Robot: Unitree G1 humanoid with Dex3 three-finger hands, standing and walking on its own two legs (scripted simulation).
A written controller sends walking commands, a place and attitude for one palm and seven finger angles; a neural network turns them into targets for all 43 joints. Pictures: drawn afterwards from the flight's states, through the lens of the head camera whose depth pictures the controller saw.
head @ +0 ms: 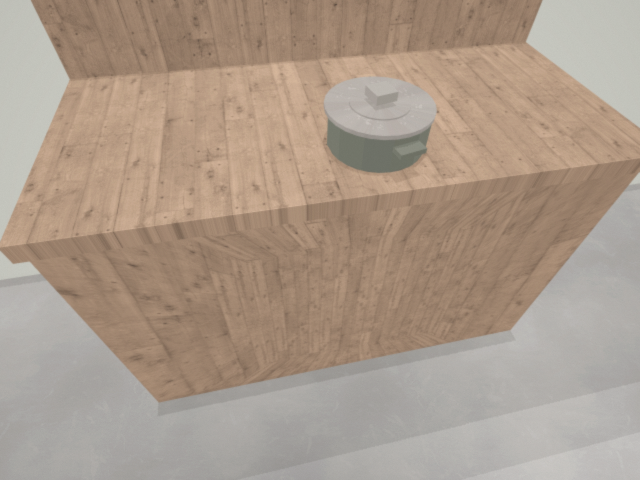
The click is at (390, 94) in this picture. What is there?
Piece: lid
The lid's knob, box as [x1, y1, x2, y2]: [365, 81, 398, 105]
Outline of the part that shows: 386,81 369,84 365,87 365,94 376,105 396,100 398,92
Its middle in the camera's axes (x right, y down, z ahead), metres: +0.11 -0.26 +0.69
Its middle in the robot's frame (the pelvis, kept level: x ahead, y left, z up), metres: +0.72 -0.06 +0.12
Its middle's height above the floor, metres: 0.90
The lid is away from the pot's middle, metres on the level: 0.00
